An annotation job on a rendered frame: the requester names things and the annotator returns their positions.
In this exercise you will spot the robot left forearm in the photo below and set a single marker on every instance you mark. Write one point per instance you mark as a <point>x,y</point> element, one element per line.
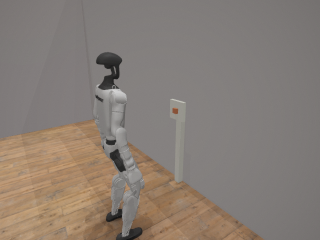
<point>102,135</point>

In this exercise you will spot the button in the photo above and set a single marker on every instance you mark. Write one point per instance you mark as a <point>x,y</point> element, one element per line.
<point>175,110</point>

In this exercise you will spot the panel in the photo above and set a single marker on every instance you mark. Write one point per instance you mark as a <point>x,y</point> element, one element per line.
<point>180,136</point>

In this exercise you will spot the robot right hand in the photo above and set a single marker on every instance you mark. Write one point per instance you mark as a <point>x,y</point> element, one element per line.
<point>134,176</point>

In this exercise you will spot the left robot foot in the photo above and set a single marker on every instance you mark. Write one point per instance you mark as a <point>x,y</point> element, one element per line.
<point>110,217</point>

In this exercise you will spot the left robot thigh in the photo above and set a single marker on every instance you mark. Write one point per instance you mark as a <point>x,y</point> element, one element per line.
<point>118,181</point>

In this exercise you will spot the right robot upper arm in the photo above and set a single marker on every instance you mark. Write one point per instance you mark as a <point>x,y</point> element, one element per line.
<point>118,100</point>

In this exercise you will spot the left robot upper arm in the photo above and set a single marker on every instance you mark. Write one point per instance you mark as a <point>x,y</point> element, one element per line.
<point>95,110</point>

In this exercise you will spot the robot left hand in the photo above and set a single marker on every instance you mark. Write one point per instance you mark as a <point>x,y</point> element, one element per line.
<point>102,143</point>

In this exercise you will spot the robot right forearm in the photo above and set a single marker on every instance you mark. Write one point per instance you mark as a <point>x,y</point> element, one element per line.
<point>124,150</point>

